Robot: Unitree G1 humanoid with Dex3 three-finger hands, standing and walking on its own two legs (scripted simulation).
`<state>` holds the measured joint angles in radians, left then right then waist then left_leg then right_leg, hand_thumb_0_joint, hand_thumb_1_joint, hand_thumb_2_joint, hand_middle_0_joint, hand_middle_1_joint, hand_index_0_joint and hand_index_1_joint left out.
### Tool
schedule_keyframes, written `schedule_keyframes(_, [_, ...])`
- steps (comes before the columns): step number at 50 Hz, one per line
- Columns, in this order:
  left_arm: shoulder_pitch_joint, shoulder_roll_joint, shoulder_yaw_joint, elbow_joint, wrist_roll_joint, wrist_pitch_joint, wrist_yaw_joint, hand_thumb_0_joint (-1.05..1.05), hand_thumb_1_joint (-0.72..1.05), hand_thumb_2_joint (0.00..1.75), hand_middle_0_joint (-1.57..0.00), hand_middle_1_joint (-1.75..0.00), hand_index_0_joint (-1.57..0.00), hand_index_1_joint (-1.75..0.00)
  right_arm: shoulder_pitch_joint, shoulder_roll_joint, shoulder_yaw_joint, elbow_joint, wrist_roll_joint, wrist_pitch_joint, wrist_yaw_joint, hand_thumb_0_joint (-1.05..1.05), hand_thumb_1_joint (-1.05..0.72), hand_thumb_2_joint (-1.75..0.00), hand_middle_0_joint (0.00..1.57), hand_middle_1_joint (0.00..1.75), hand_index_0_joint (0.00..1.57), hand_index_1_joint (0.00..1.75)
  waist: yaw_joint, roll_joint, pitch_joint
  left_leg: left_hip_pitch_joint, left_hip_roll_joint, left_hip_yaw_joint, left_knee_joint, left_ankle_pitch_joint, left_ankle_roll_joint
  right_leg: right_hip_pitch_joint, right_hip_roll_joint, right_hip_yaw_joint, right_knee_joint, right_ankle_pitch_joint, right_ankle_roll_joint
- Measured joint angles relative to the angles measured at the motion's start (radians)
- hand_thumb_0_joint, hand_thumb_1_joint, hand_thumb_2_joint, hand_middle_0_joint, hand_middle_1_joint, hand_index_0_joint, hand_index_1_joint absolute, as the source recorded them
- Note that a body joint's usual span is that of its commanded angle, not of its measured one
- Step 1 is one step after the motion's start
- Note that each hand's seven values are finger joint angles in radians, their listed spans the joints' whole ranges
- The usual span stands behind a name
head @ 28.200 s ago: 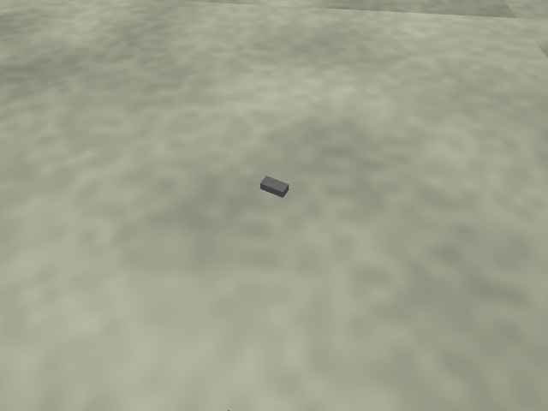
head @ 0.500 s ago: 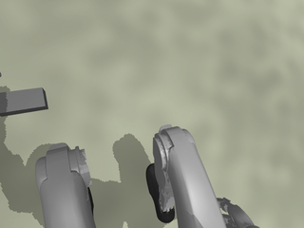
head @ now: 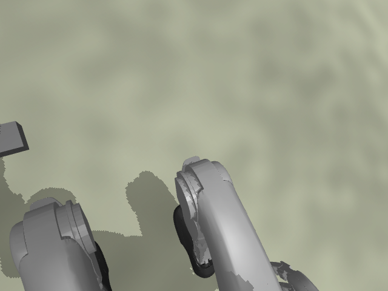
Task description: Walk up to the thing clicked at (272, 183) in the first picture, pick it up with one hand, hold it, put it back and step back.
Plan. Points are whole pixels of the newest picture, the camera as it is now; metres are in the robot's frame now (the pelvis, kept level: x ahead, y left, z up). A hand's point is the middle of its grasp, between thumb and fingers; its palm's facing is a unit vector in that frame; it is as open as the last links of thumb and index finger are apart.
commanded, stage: approach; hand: left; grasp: from above
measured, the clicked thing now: out of the picture +0.47 +0.32 -0.30
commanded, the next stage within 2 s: close in in 0.08 s
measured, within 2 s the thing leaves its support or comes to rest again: neither
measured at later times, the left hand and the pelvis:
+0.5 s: hand out of the picture +0.44 +0.32 -0.19, palm faces -0.44 -0.11 -0.89, open 14.0 cm; pelvis +0.00 +0.00 +0.00, yaw +0 degrees
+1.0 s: hand out of the picture +0.46 +0.32 -0.24, palm faces -0.45 -0.13 -0.89, open 14.4 cm; pelvis +0.00 +0.00 -0.02, yaw -2 degrees
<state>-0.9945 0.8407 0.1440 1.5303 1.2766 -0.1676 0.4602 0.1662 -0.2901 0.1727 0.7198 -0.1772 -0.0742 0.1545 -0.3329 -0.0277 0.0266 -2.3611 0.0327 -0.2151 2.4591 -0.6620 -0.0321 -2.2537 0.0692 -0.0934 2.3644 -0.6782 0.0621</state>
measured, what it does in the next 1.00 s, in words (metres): stands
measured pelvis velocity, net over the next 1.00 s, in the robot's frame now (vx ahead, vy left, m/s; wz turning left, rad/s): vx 0.00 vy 0.00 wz -0.04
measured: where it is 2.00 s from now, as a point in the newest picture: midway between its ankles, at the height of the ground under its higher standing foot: (152, 272)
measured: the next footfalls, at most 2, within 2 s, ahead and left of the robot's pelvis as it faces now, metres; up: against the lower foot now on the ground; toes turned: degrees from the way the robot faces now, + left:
none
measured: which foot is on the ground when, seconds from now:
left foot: down 0.00-1.00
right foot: down 0.00-1.00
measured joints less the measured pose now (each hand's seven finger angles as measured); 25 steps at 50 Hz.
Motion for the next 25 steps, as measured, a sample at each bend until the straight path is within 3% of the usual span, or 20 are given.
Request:
schedule_keyframes(5, [0.063, 0.008, -0.001, -0.077, -0.049, -0.008, -0.073, 0.0, -0.54, 1.01, -0.12, -0.98, -0.1, -1.0, 0.008, 0.006, -0.018, 0.007, 0.011, 0.003, 0.004, 0.0, -0.91, -0.9, 0.2, 0.3, 0.2, 0.3, 0.036, 0.008, 0.003, 0.006, -0.002, 0.007, -0.003, -0.003, 0.002, 0.008, -0.004, 0.005, 0.001, -0.008, 0.002])
schedule_keyframes(12, [0.067, 0.005, -0.076, -0.158, -0.065, -0.068, -0.147, 0.0, -0.54, 1.02, -0.13, -0.99, -0.11, -1.0, -0.004, 0.014, -0.051, 0.013, 0.022, 0.009, 0.002, 0.0, -0.91, -0.9, 0.2, 0.3, 0.2, 0.3, 0.092, -0.001, -0.01, 0.015, -0.016, 0.012, -0.016, -0.001, 0.004, 0.031, -0.019, 0.007, -0.01, -0.023, -0.001])
schedule_keyframes(18, [0.031, 0.003, -0.098, -0.086, -0.02, -0.119, -0.107, 0.0, -0.54, 1.02, -0.11, -1.01, -0.1, -1.02, -0.043, 0.003, -0.042, -0.01, 0.019, 0.018, 0.001, 0.0, -0.91, -0.9, 0.2, 0.3, 0.2, 0.3, 0.083, -0.019, -0.016, 0.027, -0.022, 0.003, -0.017, -0.003, 0.005, 0.053, -0.023, -0.003, -0.019, -0.027, -0.005])
schedule_keyframes(25, [0.002, 0.03, -0.05, 0.018, 0.061, -0.142, -0.006, 0.0, -0.53, 1.03, -0.1, -1.03, -0.1, -1.03, -0.072, -0.008, -0.017, -0.025, -0.009, 0.001, 0.005, 0.0, -0.91, -0.9, 0.2, 0.3, 0.2, 0.3, 0.043, -0.049, 0.001, 0.019, -0.021, -0.009, 0.001, 0.004, 0.004, 0.045, -0.016, -0.011, -0.007, -0.014, -0.004])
